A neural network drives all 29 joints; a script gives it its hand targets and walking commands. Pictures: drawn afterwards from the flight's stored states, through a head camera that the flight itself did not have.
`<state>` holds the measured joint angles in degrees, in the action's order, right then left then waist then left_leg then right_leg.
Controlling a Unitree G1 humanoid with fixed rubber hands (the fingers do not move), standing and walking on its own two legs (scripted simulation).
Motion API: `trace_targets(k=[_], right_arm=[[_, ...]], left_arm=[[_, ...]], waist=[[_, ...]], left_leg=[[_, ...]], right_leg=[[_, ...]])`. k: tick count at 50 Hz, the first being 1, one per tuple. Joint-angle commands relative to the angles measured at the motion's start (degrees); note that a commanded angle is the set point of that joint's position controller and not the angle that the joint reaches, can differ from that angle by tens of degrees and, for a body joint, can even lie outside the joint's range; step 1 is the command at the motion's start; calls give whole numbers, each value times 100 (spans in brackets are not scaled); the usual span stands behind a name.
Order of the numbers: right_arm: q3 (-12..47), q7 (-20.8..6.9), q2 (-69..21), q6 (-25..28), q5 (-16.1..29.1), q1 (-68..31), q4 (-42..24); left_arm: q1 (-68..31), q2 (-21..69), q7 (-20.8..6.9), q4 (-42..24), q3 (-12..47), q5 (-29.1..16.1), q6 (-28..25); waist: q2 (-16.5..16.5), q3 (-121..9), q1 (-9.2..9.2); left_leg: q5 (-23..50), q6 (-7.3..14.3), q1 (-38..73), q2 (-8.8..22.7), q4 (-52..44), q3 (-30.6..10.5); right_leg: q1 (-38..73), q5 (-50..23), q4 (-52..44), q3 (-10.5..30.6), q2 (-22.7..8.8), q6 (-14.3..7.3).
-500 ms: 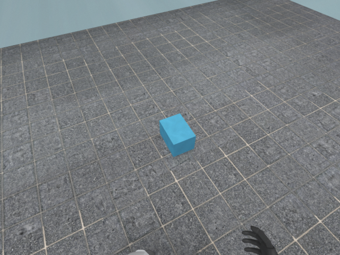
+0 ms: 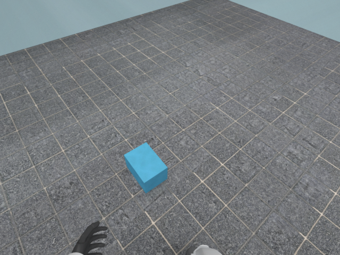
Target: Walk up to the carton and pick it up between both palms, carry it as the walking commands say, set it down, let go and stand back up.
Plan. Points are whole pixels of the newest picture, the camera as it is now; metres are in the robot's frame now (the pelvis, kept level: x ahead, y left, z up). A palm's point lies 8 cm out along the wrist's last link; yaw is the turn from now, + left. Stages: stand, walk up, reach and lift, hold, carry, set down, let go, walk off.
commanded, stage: walk up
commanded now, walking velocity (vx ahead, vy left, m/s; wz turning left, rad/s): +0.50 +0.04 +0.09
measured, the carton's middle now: (146, 167) +0.74 +0.08 -0.70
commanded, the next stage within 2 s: none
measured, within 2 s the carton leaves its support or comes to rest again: neither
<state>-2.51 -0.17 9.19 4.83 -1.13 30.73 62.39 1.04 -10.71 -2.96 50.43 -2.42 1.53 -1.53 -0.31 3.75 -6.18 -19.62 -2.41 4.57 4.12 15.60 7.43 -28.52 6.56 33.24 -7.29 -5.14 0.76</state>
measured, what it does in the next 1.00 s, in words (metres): walks ahead: right foot, then left foot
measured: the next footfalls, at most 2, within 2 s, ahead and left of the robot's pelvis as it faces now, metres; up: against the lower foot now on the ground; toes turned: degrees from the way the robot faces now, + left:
right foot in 0.04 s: +0.18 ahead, -0.13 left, +0.00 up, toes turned -8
left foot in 0.56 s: +0.36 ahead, +0.18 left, +0.00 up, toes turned +5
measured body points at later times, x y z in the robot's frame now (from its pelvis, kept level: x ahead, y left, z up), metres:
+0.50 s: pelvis +0.21 +0.02 +0.01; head +0.24 +0.01 +0.45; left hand +0.10 +0.26 -0.13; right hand +0.35 -0.20 -0.14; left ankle +0.31 +0.17 -0.71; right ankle +0.14 -0.12 -0.74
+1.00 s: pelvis +0.32 +0.03 +0.00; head +0.35 +0.04 +0.45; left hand +0.42 +0.27 -0.14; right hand +0.25 -0.20 -0.14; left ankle +0.31 +0.17 -0.74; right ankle +0.38 -0.10 -0.73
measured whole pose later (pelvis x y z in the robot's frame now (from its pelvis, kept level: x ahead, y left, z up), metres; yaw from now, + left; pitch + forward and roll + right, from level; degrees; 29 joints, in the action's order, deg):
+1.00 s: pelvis +0.32 +0.03 +0.00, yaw +0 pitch -1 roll +0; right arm -2.4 0.9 9.3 2.3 -0.7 23.2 61.4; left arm 8.3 -11.5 0.4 57.0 -2.5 0.2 0.1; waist -1.2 3.8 -3.7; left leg -13.0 -1.7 -9.2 4.7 23.5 6.8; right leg -18.6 6.6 28.6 -4.5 -3.3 1.7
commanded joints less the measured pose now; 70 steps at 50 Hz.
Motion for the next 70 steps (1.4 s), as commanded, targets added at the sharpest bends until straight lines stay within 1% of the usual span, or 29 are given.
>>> trace_targets(k=[1,2,3,4,6,8,10,16,24,25,26,27,28,29,30,32,36,44,47,48,50,52,53,55,58,62,66,68,70], right_arm=[[-196,44,1008,-21,38,-4,-112],[-167,65,920,-17,24,37,-127],[-120,74,598,-10,65,302,-236],[-344,26,724,-63,-40,435,-281],[-268,-72,524,-150,-109,-191,-345],[-244,-132,339,-212,-65,-378,-345],[-229,-190,339,-348,-89,-326,-355],[-126,-301,396,-533,-46,-1526,-745],[-150,-308,497,-443,-6,-2495,-1066],[-108,-245,386,-364,-3,-2387,-1055],[-111,-169,458,-244,-57,-2121,-946],[-197,-80,749,-117,-110,-1577,-707],[-308,-3,1207,-36,-156,-841,-590],[-455,35,1825,-79,-44,-299,-520],[-433,36,1785,-124,60,-159,-438],[-267,37,1184,-88,23,-1031,-670],[-103,50,779,-12,31,-1310,-595],[-131,119,859,-53,-54,-628,-428],[-139,128,886,-190,12,-817,-350],[-157,123,931,-221,50,-798,-316],[-114,125,789,-266,119,-686,-224],[44,175,124,-370,151,-162,-128],[24,236,175,-520,175,-78,-18],[-15,216,410,-632,86,-573,-59],[-4,162,324,-596,40,-499,82],[-72,180,575,-564,3,-788,56],[-239,108,609,-704,-81,-1084,-264],[-196,77,407,-679,-65,-1167,-382],[-34,81,152,-604,25,-793,-272]], left_arm=[[722,-465,144,-31,-165,59,-221],[1625,-778,216,261,-269,104,-293],[2557,-1434,278,385,-412,119,-332],[3105,-2139,321,518,-538,-40,-213],[1952,-1389,338,455,-329,-47,-237],[1476,-751,314,486,-180,-61,-299],[1621,-600,290,520,-128,-44,-363],[2461,-773,350,662,-182,9,-419],[2573,-1026,409,685,-363,5,-265],[2519,-854,365,714,-327,6,-230],[2597,-635,380,836,-278,-74,-168],[2772,-430,390,898,-186,-93,-153],[2885,-148,374,794,-82,-68,-171],[2899,-48,410,582,-90,-127,-141],[2558,-406,426,609,-245,-73,-63],[2384,-370,343,867,-293,16,-6],[2400,-289,248,939,-266,49,202],[1066,-180,137,453,-100,-3,263],[1199,-197,328,568,-17,-167,199],[1342,-214,386,647,-21,-174,167],[1582,-518,450,783,-102,-123,50],[1524,-1006,449,685,-116,-126,-26],[1335,-899,446,720,-92,-128,66],[843,-646,466,672,-48,-76,118],[775,-608,512,768,-26,-102,128],[825,-834,523,727,-137,-140,153],[1696,-1268,731,903,-352,-45,227],[1298,-1052,709,866,-288,46,234],[739,-704,570,856,-187,95,246]], waist=[[418,-99,685],[57,-740,1016],[-1073,-1623,1320],[-1314,-2033,1310],[-522,-702,879],[-706,-227,601],[-912,-198,503],[-998,9,666],[-1218,65,857],[-1398,-129,804],[-1112,-268,690],[-307,-523,570],[900,-1117,367],[2024,-1303,132],[1423,-1091,102],[404,-365,478],[1071,-290,755],[1175,26,439],[1475,-179,528],[1268,-382,538],[647,-524,634],[-879,-811,461],[-1256,-851,568],[-1285,-178,555],[-865,-177,463],[-435,9,638],[-614,-344,946],[-595,-452,731],[-1282,-435,502]], left_leg=[[3159,748,-961,883,951,-401],[2913,582,-1607,665,2159,-229],[567,309,-2875,248,4106,-11],[-1252,238,-3686,-272,5272,-791],[-220,162,-3866,279,5750,-1090],[511,120,-3482,485,5362,-911],[760,85,-3319,381,5242,-742],[1188,-30,-3741,295,3956,-449],[1125,-43,-2695,108,1840,-256],[1097,-9,-2304,12,1423,-203],[1376,-15,-1562,-76,958,-34],[1394,-45,-651,-65,892,40],[1868,140,257,1145,879,-1155],[2224,968,601,2337,160,-2812],[2075,1308,-14,2500,-68,-3103],[2192,1078,-972,2197,-50,-2527],[2385,741,-1581,1385,-306,-1398],[1351,911,-1405,1261,-602,-872],[4890,1015,-1348,877,434,-388],[4944,980,-1271,945,649,-433],[2906,591,-1664,765,866,-543],[-601,154,-2281,205,1486,-414],[-883,214,-1810,26,1516,-483],[-426,232,-2055,-49,1567,-515],[297,153,-1605,-67,1043,-477],[515,115,-1896,-64,906,-464],[-969,93,-3180,-27,3657,-796],[-701,70,-2892,46,3813,-952],[-504,72,-1972,-129,2376,-702]], right_leg=[[1691,273,-683,-308,355,-75],[2944,390,-560,13,54,-227],[4203,856,-820,2141,-1763,-536],[4184,1152,-1961,4825,-2849,-865],[2703,851,-1849,3378,-2307,-810],[1734,268,-1985,1997,-1564,-576],[1556,-545,-1974,1357,-1313,-466],[1872,-2189,-1959,704,-1231,-505],[2016,-1313,-1921,581,-1370,-502],[2054,-803,-1714,387,-1122,-446],[1871,-315,-1219,198,-819,-387],[1496,86,-411,82,-531,-289],[810,1618,941,25,-385,-71],[-228,3035,2402,23,227,53],[-427,2889,3062,572,19,-5],[-392,1928,3350,785,-251,-18],[148,1008,2969,586,-185,117],[79,546,1031,335,16,224],[1090,584,150,57,484,154],[1340,333,-253,29,496,96],[2306,-986,-1498,314,78,9],[2841,-2730,-1406,1634,-1568,-400],[2171,-1295,-1650,1627,-1454,-813],[1746,675,-2253,1653,-1062,-675],[1539,721,-2171,1280,-809,-510],[1618,1154,-2147,1521,-952,-434],[2159,-13,-1927,2438,-2138,-1267],[1633,215,-1880,1754,-1710,-1128],[1103,476,-1866,920,-894,-847]])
